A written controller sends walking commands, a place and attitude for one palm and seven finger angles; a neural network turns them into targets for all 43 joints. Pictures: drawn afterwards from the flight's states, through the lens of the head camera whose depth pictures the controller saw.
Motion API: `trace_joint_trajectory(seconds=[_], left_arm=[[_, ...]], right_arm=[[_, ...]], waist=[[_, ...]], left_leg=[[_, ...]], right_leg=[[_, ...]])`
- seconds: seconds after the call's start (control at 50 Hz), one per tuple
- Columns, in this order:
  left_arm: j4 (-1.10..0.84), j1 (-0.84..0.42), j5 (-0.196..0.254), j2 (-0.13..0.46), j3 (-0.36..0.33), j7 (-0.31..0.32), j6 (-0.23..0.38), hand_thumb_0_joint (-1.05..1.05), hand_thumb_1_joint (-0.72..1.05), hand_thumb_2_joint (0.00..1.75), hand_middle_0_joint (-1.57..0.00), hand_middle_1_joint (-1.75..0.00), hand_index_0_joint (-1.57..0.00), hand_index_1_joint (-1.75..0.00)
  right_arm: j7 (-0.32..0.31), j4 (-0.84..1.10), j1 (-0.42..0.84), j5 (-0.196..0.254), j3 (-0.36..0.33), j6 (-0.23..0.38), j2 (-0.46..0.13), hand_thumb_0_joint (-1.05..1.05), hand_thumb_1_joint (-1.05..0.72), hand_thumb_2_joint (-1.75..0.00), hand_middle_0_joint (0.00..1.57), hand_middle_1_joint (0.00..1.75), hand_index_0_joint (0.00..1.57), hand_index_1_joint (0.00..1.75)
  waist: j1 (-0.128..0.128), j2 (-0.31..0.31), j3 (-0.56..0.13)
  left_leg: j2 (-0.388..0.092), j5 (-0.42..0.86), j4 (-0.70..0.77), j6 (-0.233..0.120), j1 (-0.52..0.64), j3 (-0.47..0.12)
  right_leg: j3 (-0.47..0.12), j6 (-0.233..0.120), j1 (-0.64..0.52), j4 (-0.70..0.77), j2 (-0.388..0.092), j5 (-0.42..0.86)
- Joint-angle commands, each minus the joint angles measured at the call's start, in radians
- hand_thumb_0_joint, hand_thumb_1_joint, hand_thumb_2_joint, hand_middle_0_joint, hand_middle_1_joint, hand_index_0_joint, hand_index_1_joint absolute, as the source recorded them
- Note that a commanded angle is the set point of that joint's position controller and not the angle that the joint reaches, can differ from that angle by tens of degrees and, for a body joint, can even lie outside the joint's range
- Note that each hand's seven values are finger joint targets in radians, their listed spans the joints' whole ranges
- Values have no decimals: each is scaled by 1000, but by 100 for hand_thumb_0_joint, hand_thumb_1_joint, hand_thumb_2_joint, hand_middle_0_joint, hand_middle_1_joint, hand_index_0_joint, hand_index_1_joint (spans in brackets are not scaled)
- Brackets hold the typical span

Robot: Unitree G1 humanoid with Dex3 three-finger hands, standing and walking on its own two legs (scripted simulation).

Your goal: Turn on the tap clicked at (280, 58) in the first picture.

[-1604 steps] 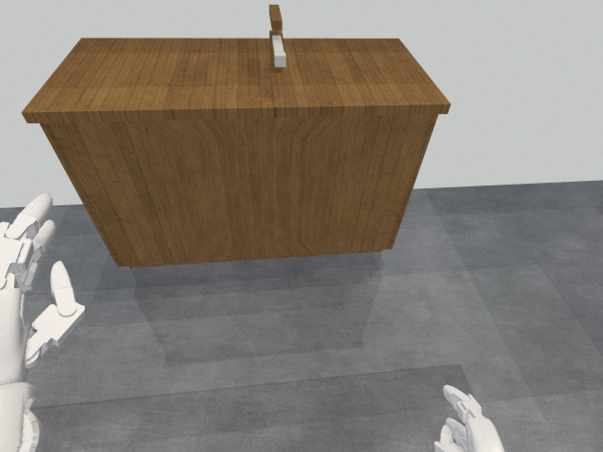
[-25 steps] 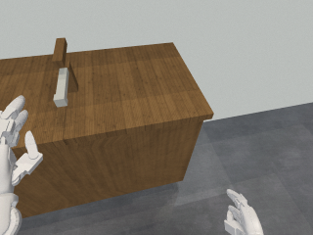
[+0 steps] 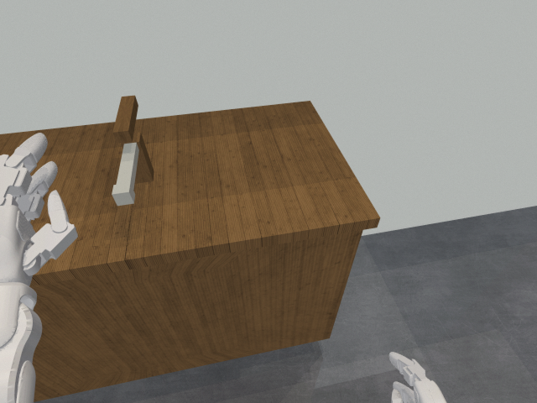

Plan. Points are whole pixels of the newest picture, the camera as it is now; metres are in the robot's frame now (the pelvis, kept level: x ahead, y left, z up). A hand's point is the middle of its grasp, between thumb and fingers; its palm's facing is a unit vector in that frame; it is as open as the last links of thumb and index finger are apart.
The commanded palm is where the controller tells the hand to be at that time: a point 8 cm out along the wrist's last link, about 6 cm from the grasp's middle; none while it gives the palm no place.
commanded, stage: turn the palm inward beside the body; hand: left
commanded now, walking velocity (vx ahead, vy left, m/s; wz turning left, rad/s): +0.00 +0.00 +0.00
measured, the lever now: (123, 194) +0.41 +0.30 +0.09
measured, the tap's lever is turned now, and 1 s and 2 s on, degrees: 0 0 0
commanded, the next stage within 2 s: none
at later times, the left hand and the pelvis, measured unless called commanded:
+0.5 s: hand (117, 293) +0.20 +0.20 +0.14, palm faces +0.45 -0.84 -0.30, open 7.4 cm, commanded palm +0.13 +0.25 +0.17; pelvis +0.00 -0.06 -0.01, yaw +5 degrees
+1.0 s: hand (92, 315) +0.17 +0.22 +0.14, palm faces +0.48 -0.86 -0.20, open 7.4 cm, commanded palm +0.11 +0.25 +0.16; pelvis -0.01 -0.03 -0.02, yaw +4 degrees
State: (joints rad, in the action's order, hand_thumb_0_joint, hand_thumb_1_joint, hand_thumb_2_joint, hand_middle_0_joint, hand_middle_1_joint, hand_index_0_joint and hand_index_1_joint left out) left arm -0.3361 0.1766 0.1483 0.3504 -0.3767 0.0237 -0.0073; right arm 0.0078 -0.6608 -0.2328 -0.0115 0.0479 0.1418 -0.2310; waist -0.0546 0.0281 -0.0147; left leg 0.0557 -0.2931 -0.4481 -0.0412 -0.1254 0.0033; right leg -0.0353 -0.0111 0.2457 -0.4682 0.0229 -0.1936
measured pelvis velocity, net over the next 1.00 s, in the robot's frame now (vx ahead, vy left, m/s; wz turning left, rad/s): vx -0.01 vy -0.03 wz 0.07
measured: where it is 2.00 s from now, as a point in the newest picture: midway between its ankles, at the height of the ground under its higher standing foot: outside the picture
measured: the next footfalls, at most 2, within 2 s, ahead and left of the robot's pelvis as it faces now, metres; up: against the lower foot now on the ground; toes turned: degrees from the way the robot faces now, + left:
none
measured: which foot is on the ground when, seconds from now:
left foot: down 0.00-1.00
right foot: down 0.00-1.00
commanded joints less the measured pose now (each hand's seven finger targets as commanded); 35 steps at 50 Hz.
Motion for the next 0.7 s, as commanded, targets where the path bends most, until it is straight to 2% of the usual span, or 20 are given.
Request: trace_joint_trajectory(seconds=[0.0,0.02,0.04,0.08,0.1,0.12,0.14,0.16,0.2,0.24,0.3,0.34,0.38,0.44,0.48,0.5,0.54,0.58,0.64,0.68], left_arm=[[-236,192,-89,150,11,-3,-93,0,90,90,-20,-30,-20,-30],[-297,198,-106,141,9,14,-87,0,90,90,-20,-30,-20,-30],[-327,193,-105,178,-46,41,-69,0,90,90,-20,-30,-20,-30],[-371,183,-68,169,-94,86,4,0,90,90,-20,-30,-20,-30],[-444,119,-52,223,-148,114,57,0,90,90,-20,-30,-20,-30],[-440,103,-41,170,-112,131,102,0,90,90,-20,-30,-20,-30],[-411,120,-35,174,-120,148,144,0,90,90,-20,-30,-20,-30],[-416,119,-41,150,-89,156,178,0,90,90,-20,-30,-20,-30],[-428,70,-69,169,-66,165,205,0,90,90,-20,-30,-20,-30],[-373,63,-82,126,11,143,190,0,90,90,-20,-30,-20,-30],[-285,50,-56,104,68,80,94,0,90,90,-20,-30,-20,-30],[-251,28,-31,144,46,50,24,0,90,90,-20,-30,-20,-30],[-238,-11,-14,160,26,44,-32,0,90,90,-20,-30,-20,-30],[-237,28,8,175,-51,81,-39,0,90,90,-20,-30,-20,-30],[-262,85,18,181,-91,109,-16,0,90,90,-20,-30,-20,-30],[-288,109,17,206,-122,123,-4,0,90,90,-20,-30,-20,-30],[-326,165,17,178,-103,132,25,0,90,90,-20,-30,-20,-30],[-337,207,19,159,-78,124,45,0,90,90,-20,-30,-20,-30],[-331,195,32,148,-58,104,54,0,90,90,-20,-30,-20,-30],[-318,159,40,123,-22,91,50,0,90,90,-20,-30,-20,-30]], right_arm=[[9,196,191,28,-54,38,-154,0,-90,-90,20,30,20,30],[10,211,188,15,-59,33,-141,0,-90,-90,20,30,20,30],[6,216,198,3,-65,29,-138,0,-90,-90,20,30,20,30],[-1,219,209,-4,-66,22,-117,0,-90,-90,20,30,20,30],[-5,214,215,-1,-61,28,-109,0,-90,-90,20,30,20,30],[-11,210,212,-7,-64,39,-90,0,-90,-90,20,30,20,30],[-16,187,185,-9,-70,50,-91,0,-90,-90,20,30,20,30],[-18,173,169,-10,-72,60,-89,0,-90,-90,20,30,20,30],[-20,161,138,-14,-66,78,-94,0,-90,-90,20,30,20,30],[-31,142,126,-15,-69,92,-102,0,-90,-90,20,30,20,30],[-59,139,145,6,-60,94,-117,0,-90,-90,20,30,20,30],[-88,138,165,12,-64,89,-123,0,-90,-90,20,30,20,30],[-104,139,213,18,-64,81,-114,0,-90,-90,20,30,20,30],[-98,131,244,25,-64,79,-91,0,-90,-90,20,30,20,30],[-85,130,237,23,-67,75,-88,0,-90,-90,20,30,20,30],[-77,137,238,27,-66,77,-89,0,-90,-90,20,30,20,30],[-65,139,215,20,-68,79,-82,0,-90,-90,20,30,20,30],[-60,141,187,19,-65,87,-90,0,-90,-90,20,30,20,30],[-66,139,173,24,-68,105,-104,0,-90,-90,20,30,20,30],[-75,137,175,27,-68,118,-109,0,-90,-90,20,30,20,30]], waist=[[-33,-55,20],[-34,-82,-16],[-37,-94,-45],[-41,-118,-99],[-42,-78,-119],[-42,-34,-131],[-34,-3,-125],[-25,85,-134],[-1,175,-148],[22,165,-122],[41,66,-56],[21,-52,-37],[5,-114,-31],[-33,-111,-69],[-50,-116,-130],[-63,-68,-169],[-59,-22,-211],[-48,-1,-200],[-25,-31,-142],[-10,-54,-79]], left_leg=[[-92,409,61,46,-107,-28],[-87,417,50,44,-113,-32],[-81,390,30,40,-116,-27],[-62,320,-7,37,-144,-21],[-60,286,-15,38,-141,-22],[-50,269,-29,40,-143,-17],[-46,246,-46,41,-147,-17],[-37,237,-67,39,-144,-10],[-29,213,-98,28,-150,-13],[-26,166,-108,18,-168,-24],[-24,44,-99,-2,-205,-38],[-26,-16,-94,-5,-247,-45],[-31,-60,-111,2,-278,-50],[-44,-59,-134,25,-300,-62],[-45,0,-140,30,-306,-65],[-43,35,-143,31,-298,-60],[-38,113,-148,29,-277,-45],[-30,142,-145,21,-269,-35],[-28,119,-144,10,-268,-36],[-26,71,-140,5,-273,-41]], right_leg=[[115,-24,-100,-9,9,153],[115,-24,-105,-22,2,155],[108,-22,-102,-30,4,156],[97,-14,-105,-50,6,141],[90,-14,-93,-56,17,114],[85,-16,-94,-64,12,105],[80,-16,-70,-65,15,92],[73,-18,-49,-72,11,90],[58,-18,-4,-81,3,78],[50,-18,10,-68,-11,50],[23,-4,13,-9,-29,-64],[-29,12,-34,50,-56,-181],[-102,36,-59,104,-98,-293],[-158,53,-107,98,-141,-267],[-145,54,-148,50,-138,-130],[-135,50,-162,20,-130,-61],[-97,46,-184,-32,-117,113],[-62,40,-168,-58,-93,185],[-42,40,-117,-45,-76,140],[-42,37,-63,-14,-73,19]])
